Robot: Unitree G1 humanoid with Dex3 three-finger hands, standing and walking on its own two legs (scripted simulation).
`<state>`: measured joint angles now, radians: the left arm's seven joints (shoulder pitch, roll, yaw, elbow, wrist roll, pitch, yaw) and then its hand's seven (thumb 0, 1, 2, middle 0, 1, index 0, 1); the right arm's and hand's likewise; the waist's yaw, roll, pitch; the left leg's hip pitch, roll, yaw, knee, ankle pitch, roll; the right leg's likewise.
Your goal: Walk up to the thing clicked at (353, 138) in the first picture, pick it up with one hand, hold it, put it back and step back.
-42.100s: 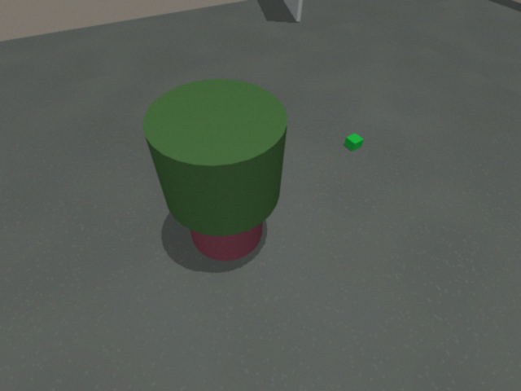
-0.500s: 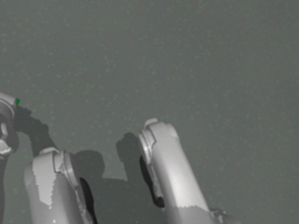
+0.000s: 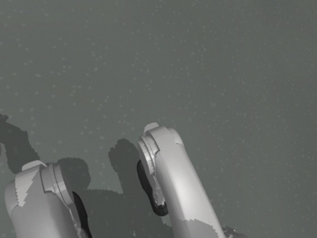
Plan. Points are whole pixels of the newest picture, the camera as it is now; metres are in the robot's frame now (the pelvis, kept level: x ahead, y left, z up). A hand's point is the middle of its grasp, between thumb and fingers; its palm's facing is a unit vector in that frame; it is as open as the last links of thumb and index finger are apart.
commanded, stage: lower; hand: left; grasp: from above
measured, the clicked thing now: out of the picture +0.47 +0.31 -0.21
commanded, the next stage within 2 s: rest in 0.08 s
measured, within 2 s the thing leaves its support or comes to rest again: rests again in 1.72 s
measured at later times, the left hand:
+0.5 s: hand out of the picture +0.47 +0.30 -0.20, palm faces -0.21 -0.36 -0.91, open 9.9 cm
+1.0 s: hand out of the picture +0.48 +0.29 -0.22, palm faces -0.21 -0.36 -0.91, open 9.9 cm
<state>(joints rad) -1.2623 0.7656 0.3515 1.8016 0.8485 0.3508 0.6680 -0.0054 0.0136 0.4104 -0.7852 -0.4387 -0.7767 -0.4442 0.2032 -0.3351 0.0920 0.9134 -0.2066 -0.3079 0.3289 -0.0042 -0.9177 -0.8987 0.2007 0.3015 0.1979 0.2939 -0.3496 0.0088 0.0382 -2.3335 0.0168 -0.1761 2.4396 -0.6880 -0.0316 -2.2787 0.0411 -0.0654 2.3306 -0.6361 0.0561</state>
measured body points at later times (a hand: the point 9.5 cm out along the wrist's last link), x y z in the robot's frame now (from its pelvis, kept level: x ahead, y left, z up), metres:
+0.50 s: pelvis +0.00 +0.00 +0.00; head +0.28 +0.07 +0.34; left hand +0.48 +0.31 -0.15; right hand -0.04 -0.25 -0.07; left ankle +0.07 +0.13 -0.29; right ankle +0.11 -0.13 -0.29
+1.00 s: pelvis -0.01 +0.01 +0.00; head +0.29 +0.08 +0.33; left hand +0.49 +0.30 -0.17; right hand -0.05 -0.24 -0.04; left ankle +0.07 +0.13 -0.29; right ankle +0.11 -0.13 -0.29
